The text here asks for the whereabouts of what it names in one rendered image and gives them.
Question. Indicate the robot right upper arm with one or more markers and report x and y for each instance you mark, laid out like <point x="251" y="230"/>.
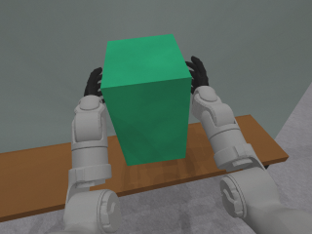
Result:
<point x="252" y="196"/>

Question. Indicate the robot left upper arm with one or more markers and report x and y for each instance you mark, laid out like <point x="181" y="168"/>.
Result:
<point x="92" y="212"/>

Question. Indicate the right robot hand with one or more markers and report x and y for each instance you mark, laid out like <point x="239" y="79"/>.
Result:
<point x="199" y="74"/>

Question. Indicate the carton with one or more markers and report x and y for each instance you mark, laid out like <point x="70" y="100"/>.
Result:
<point x="146" y="86"/>

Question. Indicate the robot left forearm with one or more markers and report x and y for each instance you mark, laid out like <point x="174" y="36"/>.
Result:
<point x="89" y="144"/>

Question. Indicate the left robot hand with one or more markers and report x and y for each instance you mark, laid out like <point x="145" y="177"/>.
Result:
<point x="93" y="85"/>

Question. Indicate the table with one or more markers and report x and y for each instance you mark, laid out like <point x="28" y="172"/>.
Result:
<point x="34" y="181"/>

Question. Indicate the robot right forearm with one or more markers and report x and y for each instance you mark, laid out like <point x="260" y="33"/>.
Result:
<point x="231" y="151"/>

